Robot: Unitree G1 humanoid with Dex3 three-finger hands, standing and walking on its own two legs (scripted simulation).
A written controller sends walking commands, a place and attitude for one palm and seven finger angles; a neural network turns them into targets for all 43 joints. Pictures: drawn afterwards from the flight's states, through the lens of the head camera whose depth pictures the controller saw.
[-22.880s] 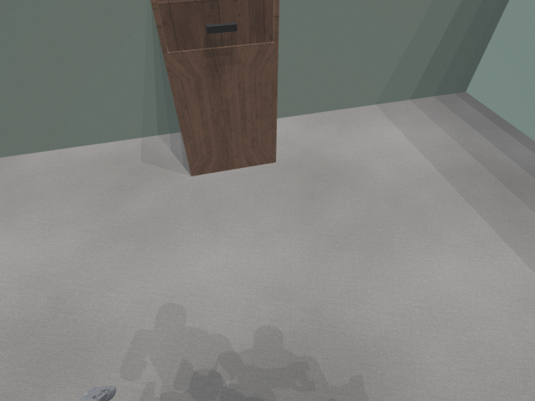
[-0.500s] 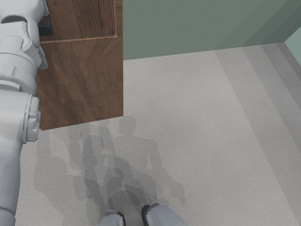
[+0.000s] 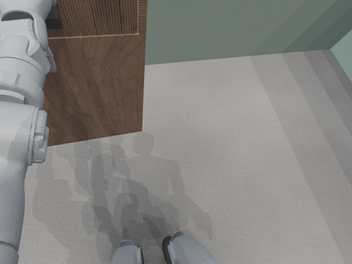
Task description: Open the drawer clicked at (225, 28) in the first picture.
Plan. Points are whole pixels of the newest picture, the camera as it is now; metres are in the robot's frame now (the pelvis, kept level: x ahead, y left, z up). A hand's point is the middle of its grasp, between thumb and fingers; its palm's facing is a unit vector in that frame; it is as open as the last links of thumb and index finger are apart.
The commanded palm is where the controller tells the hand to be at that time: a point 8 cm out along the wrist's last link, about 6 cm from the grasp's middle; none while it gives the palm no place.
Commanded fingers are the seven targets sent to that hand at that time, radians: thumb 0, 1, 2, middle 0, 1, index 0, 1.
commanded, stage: lower the fingers behind the handle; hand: left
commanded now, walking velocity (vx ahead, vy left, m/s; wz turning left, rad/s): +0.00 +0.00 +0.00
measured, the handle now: (27, 13) +0.66 +0.19 +0.08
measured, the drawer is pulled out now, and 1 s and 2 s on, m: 0.00 0.00 0.00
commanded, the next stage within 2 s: lift the fingers back up to retry in 0.58 s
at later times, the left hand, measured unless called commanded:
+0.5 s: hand (39, 27) +0.61 +0.17 +0.08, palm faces -0.02 -0.04 -1.00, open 13.8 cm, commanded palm +0.63 +0.14 +0.09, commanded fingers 0.00 -0.50 0.30 -0.30 -1.20 -0.30 -1.20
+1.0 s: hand (38, 25) +0.61 +0.16 +0.09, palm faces -0.08 -0.04 -1.00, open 13.9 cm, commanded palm +0.63 +0.13 +0.14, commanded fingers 0.00 -0.50 0.30 -0.30 -1.20 -0.30 -1.20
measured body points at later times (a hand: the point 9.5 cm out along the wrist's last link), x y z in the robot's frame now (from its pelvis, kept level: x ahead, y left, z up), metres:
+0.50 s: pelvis -0.03 +0.01 -0.02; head +0.16 +0.04 +0.39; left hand +0.61 +0.16 +0.14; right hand -0.13 -0.23 -0.10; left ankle -0.01 +0.07 -0.68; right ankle -0.01 -0.11 -0.68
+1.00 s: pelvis -0.02 +0.00 -0.01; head +0.17 +0.03 +0.40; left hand +0.61 +0.16 +0.14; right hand -0.12 -0.23 -0.10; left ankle -0.01 +0.07 -0.68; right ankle -0.01 -0.11 -0.68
